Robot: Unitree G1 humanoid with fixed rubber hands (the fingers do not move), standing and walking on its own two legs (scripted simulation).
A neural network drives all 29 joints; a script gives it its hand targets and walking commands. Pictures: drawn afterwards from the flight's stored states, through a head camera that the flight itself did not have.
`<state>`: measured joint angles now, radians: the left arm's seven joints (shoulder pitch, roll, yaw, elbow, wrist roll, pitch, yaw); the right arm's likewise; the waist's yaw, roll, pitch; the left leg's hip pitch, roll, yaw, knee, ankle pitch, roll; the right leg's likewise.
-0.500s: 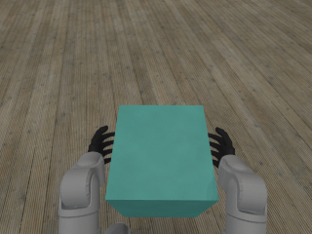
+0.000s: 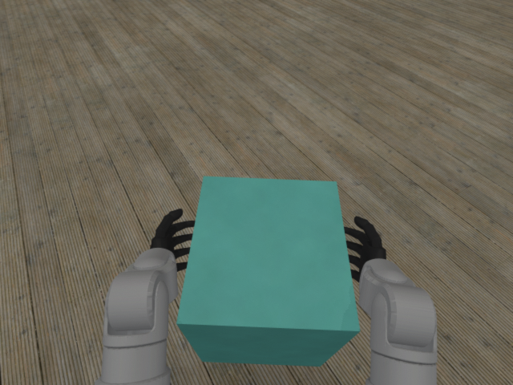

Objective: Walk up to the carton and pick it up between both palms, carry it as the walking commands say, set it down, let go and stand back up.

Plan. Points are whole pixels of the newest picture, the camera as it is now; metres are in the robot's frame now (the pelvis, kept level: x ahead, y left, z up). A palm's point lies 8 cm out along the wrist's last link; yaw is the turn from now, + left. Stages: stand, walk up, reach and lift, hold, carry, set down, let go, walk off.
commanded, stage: carry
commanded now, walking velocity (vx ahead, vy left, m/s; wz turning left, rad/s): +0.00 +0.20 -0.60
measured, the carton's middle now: (265, 277) +0.29 -0.01 +0.01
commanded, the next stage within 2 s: none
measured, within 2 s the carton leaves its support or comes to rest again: neither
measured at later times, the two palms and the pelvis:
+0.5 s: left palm (116, 266) +0.26 +0.21 +0.08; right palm (325, 311) +0.20 -0.08 +0.09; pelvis -0.02 +0.12 +0.01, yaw -16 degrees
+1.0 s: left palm (128, 246) +0.29 +0.19 +0.09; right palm (312, 375) +0.13 -0.05 +0.10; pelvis -0.02 +0.22 +0.01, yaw -33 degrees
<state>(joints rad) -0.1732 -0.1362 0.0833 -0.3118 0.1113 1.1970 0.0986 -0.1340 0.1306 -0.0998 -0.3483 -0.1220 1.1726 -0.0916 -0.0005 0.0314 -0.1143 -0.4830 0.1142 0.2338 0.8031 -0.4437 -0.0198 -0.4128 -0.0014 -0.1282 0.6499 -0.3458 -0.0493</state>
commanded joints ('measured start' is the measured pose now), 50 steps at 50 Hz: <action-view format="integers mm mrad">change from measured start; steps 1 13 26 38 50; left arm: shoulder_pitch -373 -324 -492 -395 -337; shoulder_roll -908 -870 -915 -945 -866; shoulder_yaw -649 -668 -764 -666 -688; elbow -63 -142 -188 -113 -147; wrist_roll -395 -378 -472 -405 -379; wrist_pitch -12 -18 -6 -31 -8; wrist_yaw -274 -261 -262 -274 -257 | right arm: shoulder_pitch -475 -377 -376 -509 -358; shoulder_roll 956 919 919 1000 903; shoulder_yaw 758 745 665 779 723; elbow -94 -112 -95 -128 -101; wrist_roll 431 430 387 465 428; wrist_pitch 12 9 -2 2 19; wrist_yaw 249 237 251 259 244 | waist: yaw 16 25 -8 8 3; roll -249 -278 168 -156 -261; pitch -247 -242 -212 -205 -232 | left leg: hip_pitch -298 -25 304 -282 217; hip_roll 11 -105 178 9 -114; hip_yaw -221 -166 -171 -234 -107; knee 303 -39 -372 353 -365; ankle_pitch -129 32 416 26 144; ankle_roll -70 -68 158 -80 -52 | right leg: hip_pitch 453 202 -203 361 71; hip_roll -452 -240 -30 -344 -200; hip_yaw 529 347 10 399 311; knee -206 -209 401 -234 -114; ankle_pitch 891 393 -142 605 352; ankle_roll -165 -63 94 -101 -6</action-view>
